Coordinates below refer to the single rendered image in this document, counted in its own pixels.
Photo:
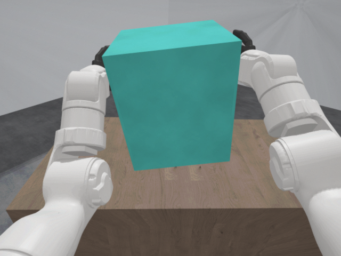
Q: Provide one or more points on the pedestal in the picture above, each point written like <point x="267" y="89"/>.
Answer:
<point x="229" y="208"/>

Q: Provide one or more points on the right robot hand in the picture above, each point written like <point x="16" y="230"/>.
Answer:
<point x="245" y="39"/>

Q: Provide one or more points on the robot right upper arm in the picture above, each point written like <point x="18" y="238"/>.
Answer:
<point x="309" y="165"/>

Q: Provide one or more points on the robot right forearm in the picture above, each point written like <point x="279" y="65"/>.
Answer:
<point x="286" y="104"/>

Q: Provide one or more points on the robot left upper arm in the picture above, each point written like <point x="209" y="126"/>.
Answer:
<point x="73" y="190"/>

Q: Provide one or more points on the left robot hand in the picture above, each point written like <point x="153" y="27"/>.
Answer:
<point x="98" y="58"/>

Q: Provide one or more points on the robot left forearm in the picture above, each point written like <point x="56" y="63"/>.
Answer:
<point x="83" y="110"/>

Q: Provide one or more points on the carton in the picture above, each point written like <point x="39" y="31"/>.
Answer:
<point x="175" y="89"/>

